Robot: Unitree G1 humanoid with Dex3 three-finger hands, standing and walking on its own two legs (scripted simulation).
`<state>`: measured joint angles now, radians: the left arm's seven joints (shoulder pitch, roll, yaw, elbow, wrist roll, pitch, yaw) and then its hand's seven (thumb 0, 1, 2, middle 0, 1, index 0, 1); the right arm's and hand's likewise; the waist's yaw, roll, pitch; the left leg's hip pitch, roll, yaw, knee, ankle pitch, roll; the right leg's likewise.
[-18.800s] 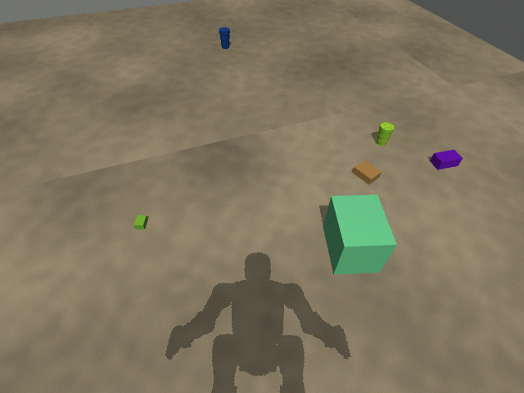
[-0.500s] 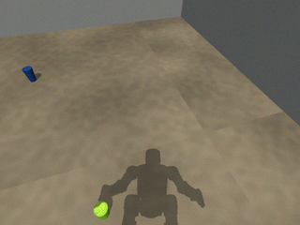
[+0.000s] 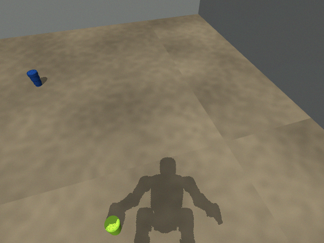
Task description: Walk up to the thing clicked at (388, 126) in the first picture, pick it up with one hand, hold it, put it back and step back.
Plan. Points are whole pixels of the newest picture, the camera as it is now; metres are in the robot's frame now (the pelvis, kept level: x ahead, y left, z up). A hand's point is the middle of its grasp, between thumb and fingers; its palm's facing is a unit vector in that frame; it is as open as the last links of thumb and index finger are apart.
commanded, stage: walk up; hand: left
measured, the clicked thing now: (114, 226) +0.34 +0.26 -0.72
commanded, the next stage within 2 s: stand in 0.20 s
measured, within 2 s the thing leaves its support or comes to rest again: neither
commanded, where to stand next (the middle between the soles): +0.04 -0.01 m, yaw +0 degrees
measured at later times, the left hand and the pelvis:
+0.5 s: hand out of the picture +0.08 +0.25 -0.16, palm faces -0.03 -0.94 -0.33, open 7.4 cm; pelvis +0.01 +0.00 +0.00, yaw +0 degrees
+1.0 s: hand out of the picture +0.08 +0.25 -0.16, palm faces -0.02 -0.94 -0.34, open 7.4 cm; pelvis +0.01 -0.01 +0.00, yaw +1 degrees
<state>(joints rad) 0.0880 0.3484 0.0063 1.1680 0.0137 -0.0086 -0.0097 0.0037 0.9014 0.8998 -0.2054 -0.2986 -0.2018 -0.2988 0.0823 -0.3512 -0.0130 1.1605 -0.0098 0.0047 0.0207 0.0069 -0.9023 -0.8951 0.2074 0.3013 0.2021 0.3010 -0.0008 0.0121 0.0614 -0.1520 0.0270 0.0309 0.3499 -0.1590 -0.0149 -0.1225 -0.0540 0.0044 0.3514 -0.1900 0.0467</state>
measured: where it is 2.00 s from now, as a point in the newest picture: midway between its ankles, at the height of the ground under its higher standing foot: outside the picture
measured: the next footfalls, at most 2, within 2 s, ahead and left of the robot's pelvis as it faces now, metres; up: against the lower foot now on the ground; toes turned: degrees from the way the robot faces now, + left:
none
